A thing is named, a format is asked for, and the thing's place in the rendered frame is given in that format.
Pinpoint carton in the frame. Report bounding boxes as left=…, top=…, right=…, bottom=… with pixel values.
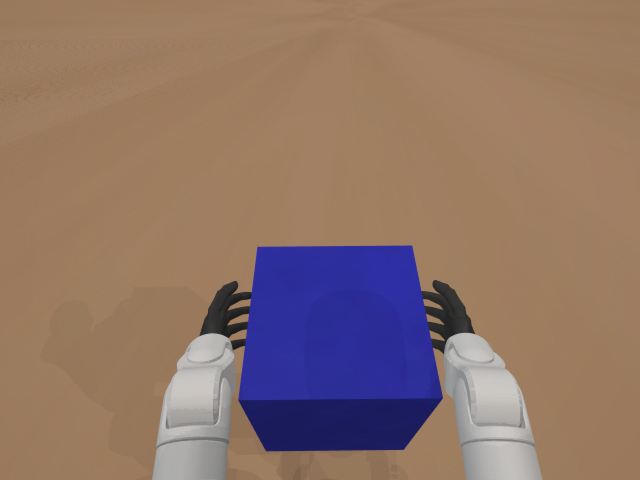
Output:
left=238, top=246, right=443, bottom=451

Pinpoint robot right forearm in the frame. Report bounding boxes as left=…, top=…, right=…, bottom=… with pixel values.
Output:
left=444, top=333, right=543, bottom=480

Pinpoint right robot hand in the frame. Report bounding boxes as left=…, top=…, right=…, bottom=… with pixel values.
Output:
left=422, top=280, right=475, bottom=354

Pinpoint robot left forearm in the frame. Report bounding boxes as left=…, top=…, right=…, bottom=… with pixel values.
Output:
left=152, top=333, right=236, bottom=480

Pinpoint left robot hand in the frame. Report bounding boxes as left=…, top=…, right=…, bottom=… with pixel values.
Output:
left=200, top=281, right=252, bottom=350

